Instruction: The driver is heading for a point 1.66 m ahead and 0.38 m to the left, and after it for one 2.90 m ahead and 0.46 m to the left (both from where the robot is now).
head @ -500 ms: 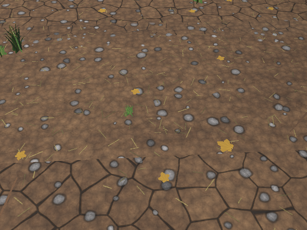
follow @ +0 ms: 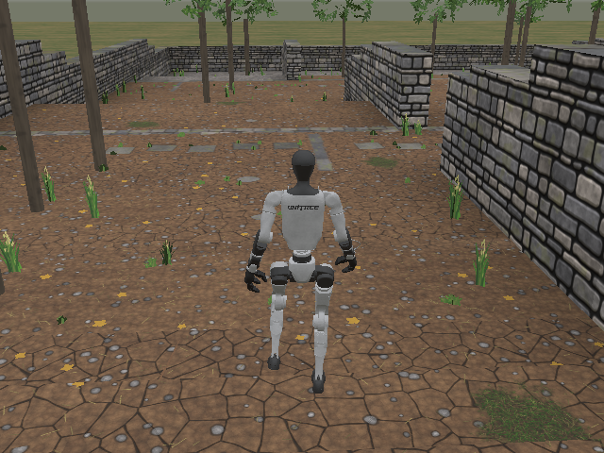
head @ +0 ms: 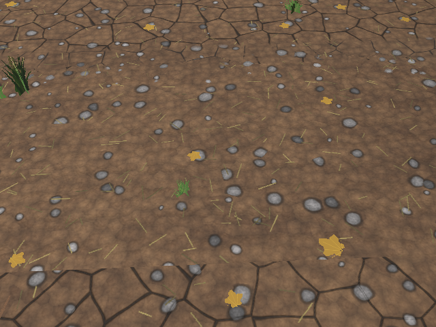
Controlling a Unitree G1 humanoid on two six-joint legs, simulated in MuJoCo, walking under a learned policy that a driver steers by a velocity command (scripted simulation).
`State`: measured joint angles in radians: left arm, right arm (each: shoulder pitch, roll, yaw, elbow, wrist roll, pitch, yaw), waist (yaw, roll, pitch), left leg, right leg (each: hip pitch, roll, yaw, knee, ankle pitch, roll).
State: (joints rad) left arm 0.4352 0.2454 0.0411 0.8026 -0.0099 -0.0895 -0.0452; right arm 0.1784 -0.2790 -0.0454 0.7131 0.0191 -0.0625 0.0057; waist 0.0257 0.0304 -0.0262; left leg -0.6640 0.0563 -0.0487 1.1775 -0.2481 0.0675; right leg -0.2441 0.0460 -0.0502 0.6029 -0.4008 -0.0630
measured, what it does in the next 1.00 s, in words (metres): goes down: left foot 0.16 m lower, then right foot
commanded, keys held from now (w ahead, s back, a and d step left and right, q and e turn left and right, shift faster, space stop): w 0.72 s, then w+q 0.04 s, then q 0.24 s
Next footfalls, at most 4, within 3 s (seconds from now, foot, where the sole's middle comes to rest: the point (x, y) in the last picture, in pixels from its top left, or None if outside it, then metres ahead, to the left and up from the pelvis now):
0.32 left None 0.36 0.13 -0.92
0.78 right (262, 303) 0.65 -0.09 -0.92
1.30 left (191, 298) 0.67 0.16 -0.92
1.74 right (256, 279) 0.74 -0.07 -0.92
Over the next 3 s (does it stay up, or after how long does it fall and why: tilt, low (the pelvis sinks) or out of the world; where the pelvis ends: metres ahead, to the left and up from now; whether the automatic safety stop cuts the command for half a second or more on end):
stays up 0.96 0.15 -0.15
